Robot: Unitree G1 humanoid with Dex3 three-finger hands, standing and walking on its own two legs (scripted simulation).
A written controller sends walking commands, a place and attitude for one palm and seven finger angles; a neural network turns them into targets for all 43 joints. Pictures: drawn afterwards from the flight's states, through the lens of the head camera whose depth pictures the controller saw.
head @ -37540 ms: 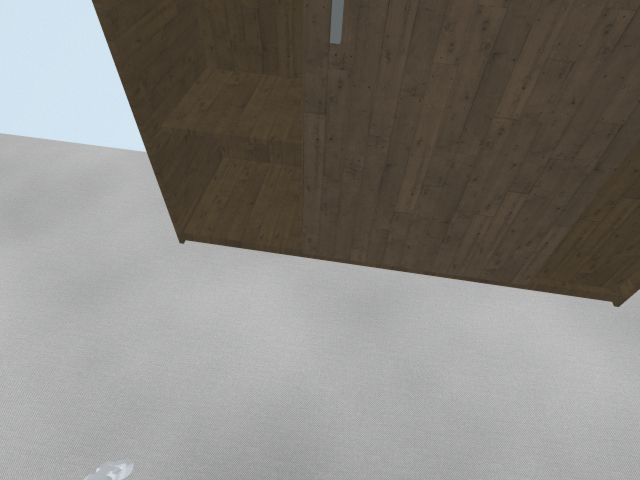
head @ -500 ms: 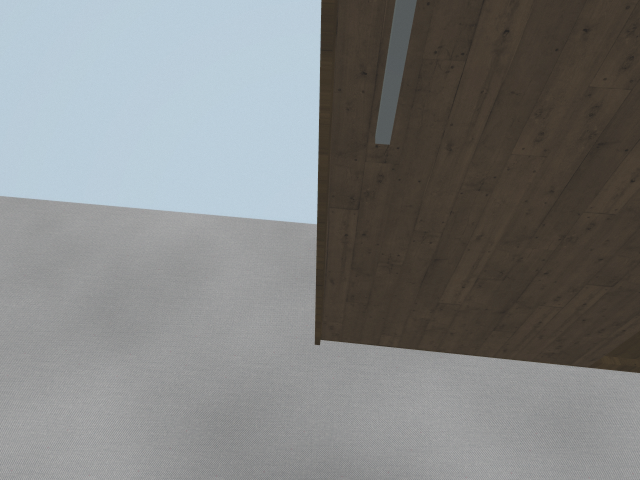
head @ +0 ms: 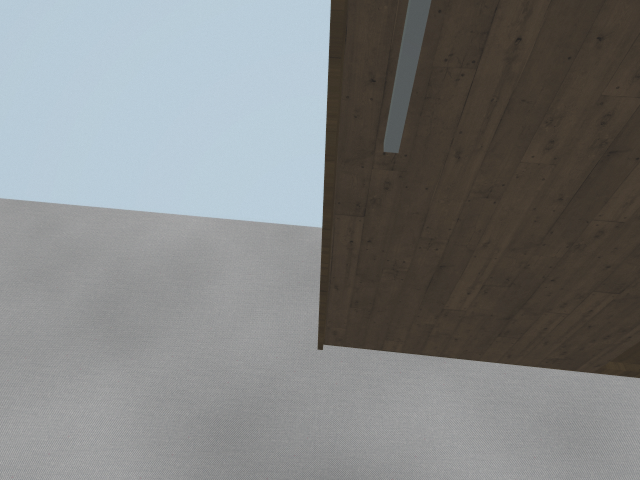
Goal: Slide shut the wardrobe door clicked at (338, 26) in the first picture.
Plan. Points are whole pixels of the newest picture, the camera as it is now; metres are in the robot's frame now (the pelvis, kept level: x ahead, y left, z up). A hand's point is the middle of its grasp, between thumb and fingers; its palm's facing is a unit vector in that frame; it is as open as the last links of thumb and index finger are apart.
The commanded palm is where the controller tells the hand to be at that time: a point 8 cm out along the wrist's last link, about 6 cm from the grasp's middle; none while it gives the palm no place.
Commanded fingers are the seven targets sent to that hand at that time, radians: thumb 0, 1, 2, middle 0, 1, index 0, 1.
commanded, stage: stand and wait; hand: right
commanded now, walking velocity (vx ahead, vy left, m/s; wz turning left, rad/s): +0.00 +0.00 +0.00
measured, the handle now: (404, 67) +0.59 -0.07 +0.23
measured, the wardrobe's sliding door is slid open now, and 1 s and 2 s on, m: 0.00 0.00 0.00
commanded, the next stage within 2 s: none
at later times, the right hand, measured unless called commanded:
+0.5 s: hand out of the picture +0.09 -0.23 -0.16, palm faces -0.02 +0.95 -0.32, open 7.4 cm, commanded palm none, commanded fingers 0.00 -0.90 -0.90 0.20 0.30 0.20 0.30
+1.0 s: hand out of the picture +0.09 -0.22 -0.16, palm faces -0.03 +0.95 -0.32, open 7.4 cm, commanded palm none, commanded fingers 0.00 -0.90 -0.90 0.20 0.30 0.20 0.30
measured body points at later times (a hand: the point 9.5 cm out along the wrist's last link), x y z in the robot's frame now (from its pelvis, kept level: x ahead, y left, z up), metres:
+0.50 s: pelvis +0.01 +0.01 +0.00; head +0.02 +0.01 +0.45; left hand +0.07 +0.30 -0.14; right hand +0.09 -0.28 -0.13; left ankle -0.02 +0.10 -0.75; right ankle +0.00 -0.11 -0.75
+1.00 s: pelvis +0.01 +0.01 +0.00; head +0.04 +0.02 +0.45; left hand +0.08 +0.30 -0.14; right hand +0.09 -0.27 -0.14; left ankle -0.02 +0.10 -0.75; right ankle +0.00 -0.11 -0.75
